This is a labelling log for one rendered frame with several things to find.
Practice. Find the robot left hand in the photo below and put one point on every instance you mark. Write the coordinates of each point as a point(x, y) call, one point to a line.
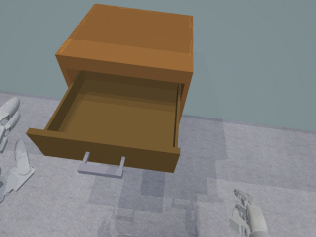
point(16, 176)

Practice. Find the cabinet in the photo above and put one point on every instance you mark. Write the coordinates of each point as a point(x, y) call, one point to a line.
point(131, 42)

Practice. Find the handle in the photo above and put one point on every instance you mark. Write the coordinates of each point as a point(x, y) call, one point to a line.
point(99, 170)

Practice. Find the robot right hand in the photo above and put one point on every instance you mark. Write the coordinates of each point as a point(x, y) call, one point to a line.
point(251, 219)

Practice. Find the drawer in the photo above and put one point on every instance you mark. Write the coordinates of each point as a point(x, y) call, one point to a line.
point(113, 116)

